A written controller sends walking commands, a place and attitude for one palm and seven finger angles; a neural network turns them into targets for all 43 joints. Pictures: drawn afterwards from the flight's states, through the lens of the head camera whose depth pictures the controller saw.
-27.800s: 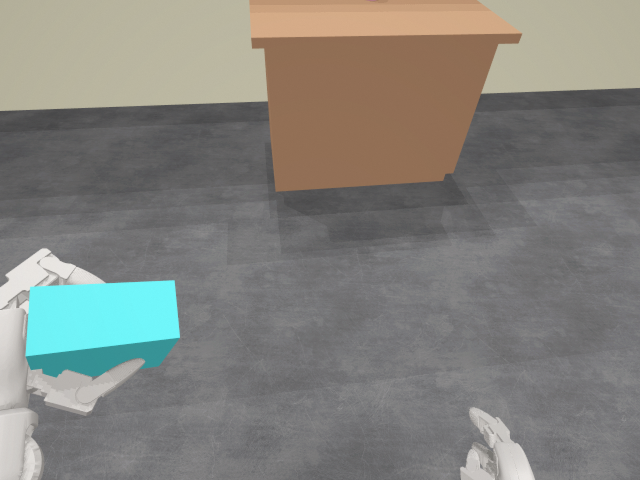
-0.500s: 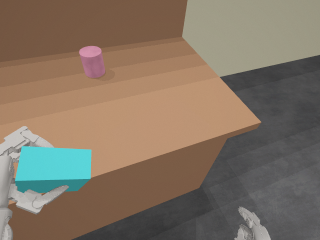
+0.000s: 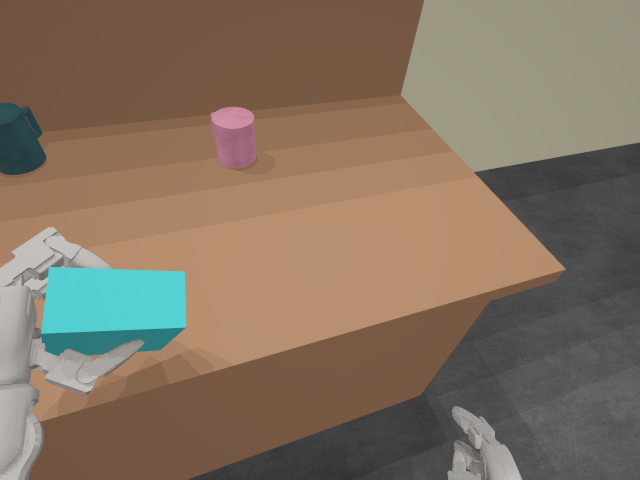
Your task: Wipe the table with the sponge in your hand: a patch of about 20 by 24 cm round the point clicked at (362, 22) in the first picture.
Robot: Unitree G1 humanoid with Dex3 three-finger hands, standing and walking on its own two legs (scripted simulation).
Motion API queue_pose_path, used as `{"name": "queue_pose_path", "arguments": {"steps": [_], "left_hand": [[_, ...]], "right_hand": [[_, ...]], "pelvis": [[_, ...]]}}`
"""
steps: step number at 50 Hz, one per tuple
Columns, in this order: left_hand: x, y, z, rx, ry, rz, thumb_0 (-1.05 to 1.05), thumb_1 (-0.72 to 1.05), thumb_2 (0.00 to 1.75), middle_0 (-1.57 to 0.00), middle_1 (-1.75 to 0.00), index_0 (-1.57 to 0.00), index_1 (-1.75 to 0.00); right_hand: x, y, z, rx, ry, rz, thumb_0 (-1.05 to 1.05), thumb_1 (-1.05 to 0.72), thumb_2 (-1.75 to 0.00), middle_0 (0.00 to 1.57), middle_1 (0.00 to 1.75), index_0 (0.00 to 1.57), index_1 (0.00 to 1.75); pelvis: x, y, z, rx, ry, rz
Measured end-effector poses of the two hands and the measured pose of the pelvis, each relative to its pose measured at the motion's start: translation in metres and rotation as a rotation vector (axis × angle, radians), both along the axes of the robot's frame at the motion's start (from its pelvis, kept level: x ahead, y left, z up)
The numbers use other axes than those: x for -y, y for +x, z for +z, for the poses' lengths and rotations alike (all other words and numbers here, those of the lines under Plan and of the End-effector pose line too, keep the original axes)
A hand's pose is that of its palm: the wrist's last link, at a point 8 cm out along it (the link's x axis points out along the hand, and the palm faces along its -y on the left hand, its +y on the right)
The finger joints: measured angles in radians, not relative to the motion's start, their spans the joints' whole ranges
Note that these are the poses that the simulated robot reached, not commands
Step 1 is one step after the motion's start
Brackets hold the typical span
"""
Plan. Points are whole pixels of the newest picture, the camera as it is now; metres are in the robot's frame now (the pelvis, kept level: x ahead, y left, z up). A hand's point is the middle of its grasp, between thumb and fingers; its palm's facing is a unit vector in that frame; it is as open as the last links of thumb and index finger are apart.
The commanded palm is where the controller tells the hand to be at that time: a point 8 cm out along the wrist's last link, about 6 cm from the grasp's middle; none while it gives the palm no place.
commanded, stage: come to a stop and stand still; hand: left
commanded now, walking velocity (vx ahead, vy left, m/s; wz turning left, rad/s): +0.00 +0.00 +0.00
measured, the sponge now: (132, 314) +0.23 +0.23 +0.12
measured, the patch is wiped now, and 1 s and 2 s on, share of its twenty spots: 0.00 0.00 0.00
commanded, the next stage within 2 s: look again from close up in 1.02 s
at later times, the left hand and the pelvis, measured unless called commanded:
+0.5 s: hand (111, 284) +0.24 +0.24 +0.16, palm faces +0.37 -0.83 -0.42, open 9.9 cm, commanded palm +0.18 +0.27 +0.18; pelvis +0.03 -0.01 +0.00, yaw +2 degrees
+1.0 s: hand (147, 305) +0.23 +0.20 +0.16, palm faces +0.36 -0.85 -0.38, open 9.9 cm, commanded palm +0.17 +0.24 +0.18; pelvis +0.02 -0.04 +0.00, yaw +1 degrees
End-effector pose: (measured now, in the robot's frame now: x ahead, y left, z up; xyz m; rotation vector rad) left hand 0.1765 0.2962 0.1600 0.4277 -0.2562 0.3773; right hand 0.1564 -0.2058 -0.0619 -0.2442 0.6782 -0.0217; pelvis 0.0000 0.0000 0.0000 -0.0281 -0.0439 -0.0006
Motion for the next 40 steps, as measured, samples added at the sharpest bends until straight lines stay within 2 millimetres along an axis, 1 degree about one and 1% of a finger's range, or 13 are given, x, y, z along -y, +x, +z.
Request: {"name": "queue_pose_path", "arguments": {"steps": [6, 12, 16, 21, 28, 33, 40], "left_hand": [[0.002, 0.018, 0.016, 0.056, 0.029, -0.031, -0.01, -0.49, 1.04, -0.75, -1.35, -0.76, -1.35], [0.004, 0.034, 0.016, 0.016, 0.052, -0.062, -0.01, -0.49, 1.04, -0.75, -1.35, -0.76, -1.35], [0.007, 0.035, 0.013, -0.031, 0.060, -0.065, -0.01, -0.49, 1.04, -0.75, -1.35, -0.76, -1.35], [0.014, 0.029, 0.017, -0.047, 0.069, -0.050, -0.01, -0.49, 1.04, -0.75, -1.35, -0.76, -1.35], [0.024, 0.018, 0.023, -0.030, 0.057, -0.006, -0.01, -0.49, 1.04, -0.75, -1.35, -0.76, -1.35], [0.034, 0.012, 0.016, -0.044, 0.016, 0.015, -0.01, -0.49, 1.04, -0.75, -1.35, -0.76, -1.35], [0.050, 0.010, 0.007, -0.065, -0.019, 0.000, -0.01, -0.49, 1.04, -0.75, -1.35, -0.76, -1.35]], "right_hand": [[0.002, 0.019, 0.000, -0.013, -0.013, -0.006, 0.01, -0.91, -0.90, 0.20, 0.30, 0.21, 0.30], [0.005, 0.040, 0.003, 0.004, -0.001, -0.031, 0.01, -0.91, -0.90, 0.20, 0.30, 0.20, 0.30], [0.006, 0.049, 0.003, 0.009, 0.009, -0.032, 0.01, -0.91, -0.90, 0.20, 0.30, 0.20, 0.30], [0.010, 0.057, 0.001, -0.001, 0.012, -0.015, 0.01, -0.91, -0.90, 0.20, 0.30, 0.20, 0.30], [0.020, 0.059, -0.002, -0.004, 0.022, -0.003, 0.01, -0.91, -0.90, 0.20, 0.30, 0.20, 0.30], [0.033, 0.054, -0.001, 0.011, 0.023, -0.018, 0.01, -0.91, -0.90, 0.20, 0.30, 0.20, 0.30], [0.054, 0.039, 0.001, 0.013, -0.001, -0.045, 0.01, -0.91, -0.90, 0.20, 0.30, 0.20, 0.30]], "pelvis": [[-0.004, 0.016, 0.001, -0.016, -0.004, 0.008], [-0.004, 0.028, 0.001, -0.026, 0.002, 0.010], [-0.001, 0.033, 0.002, -0.031, 0.003, 0.016], [0.006, 0.034, 0.003, -0.035, 0.007, 0.024], [0.020, 0.031, 0.003, -0.033, 0.008, 0.033], [0.030, 0.026, 0.003, -0.031, 0.010, 0.028], [0.041, 0.018, 0.004, -0.035, 0.010, 0.024]]}}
